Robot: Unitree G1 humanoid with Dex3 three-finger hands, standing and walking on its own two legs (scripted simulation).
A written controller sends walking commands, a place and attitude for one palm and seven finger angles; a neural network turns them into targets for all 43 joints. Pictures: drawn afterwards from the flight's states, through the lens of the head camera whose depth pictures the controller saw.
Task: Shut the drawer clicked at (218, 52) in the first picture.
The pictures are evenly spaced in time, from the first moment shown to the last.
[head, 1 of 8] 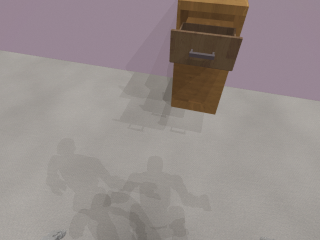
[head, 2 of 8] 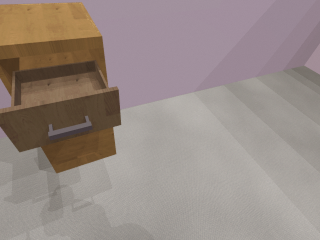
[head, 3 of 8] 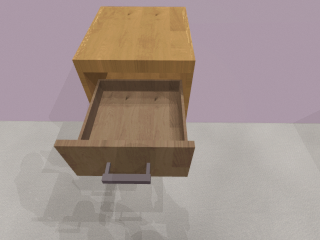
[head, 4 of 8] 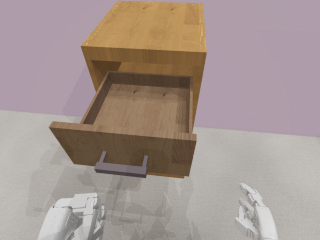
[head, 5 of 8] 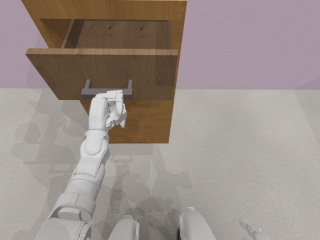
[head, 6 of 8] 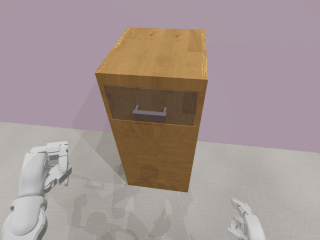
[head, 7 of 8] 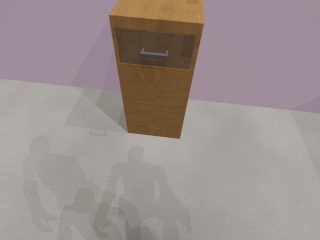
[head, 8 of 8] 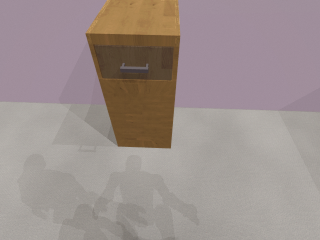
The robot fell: no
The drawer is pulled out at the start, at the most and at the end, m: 0.30 0.30 0.00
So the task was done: yes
